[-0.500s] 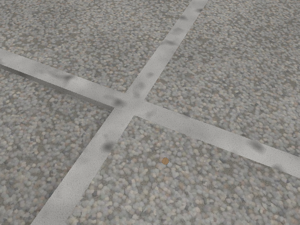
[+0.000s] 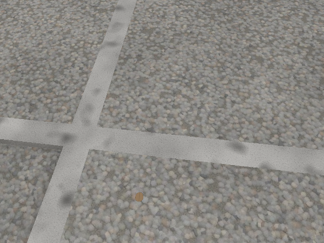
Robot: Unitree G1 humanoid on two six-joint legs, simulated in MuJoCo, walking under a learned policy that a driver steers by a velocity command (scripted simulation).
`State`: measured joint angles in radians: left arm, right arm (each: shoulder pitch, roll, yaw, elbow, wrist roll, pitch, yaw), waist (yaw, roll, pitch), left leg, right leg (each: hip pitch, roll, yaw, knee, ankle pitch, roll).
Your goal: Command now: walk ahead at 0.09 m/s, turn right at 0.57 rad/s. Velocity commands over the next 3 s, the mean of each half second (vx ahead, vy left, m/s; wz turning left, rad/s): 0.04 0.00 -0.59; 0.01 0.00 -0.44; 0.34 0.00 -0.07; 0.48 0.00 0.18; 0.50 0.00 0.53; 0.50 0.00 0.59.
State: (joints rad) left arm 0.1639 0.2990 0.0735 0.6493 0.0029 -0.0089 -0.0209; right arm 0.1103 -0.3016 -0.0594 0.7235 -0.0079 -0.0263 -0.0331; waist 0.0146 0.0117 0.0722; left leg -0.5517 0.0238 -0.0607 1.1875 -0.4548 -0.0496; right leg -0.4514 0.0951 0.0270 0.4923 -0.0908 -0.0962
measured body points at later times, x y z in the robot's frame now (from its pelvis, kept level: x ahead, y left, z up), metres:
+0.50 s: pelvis +0.05 +0.06 +0.01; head +0.09 +0.07 +0.46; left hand +0.29 +0.29 -0.09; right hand +0.11 -0.25 -0.07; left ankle +0.10 +0.17 -0.73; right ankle +0.01 -0.07 -0.64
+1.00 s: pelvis +0.03 +0.01 +0.01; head +0.04 -0.02 +0.46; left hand +0.31 +0.14 -0.06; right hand +0.00 -0.30 -0.11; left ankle +0.11 +0.15 -0.68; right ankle -0.01 -0.07 -0.73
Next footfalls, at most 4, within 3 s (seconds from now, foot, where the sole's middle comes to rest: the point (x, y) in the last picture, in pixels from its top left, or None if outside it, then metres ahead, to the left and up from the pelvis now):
0.32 left None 0.14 0.16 -0.77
0.72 right None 0.03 -0.09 -0.77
1.18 left None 0.14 0.10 -0.77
1.62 right None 0.29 -0.29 -0.77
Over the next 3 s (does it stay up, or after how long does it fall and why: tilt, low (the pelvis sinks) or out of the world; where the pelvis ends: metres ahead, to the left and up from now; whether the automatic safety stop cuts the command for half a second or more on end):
stays up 0.92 -0.36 0.01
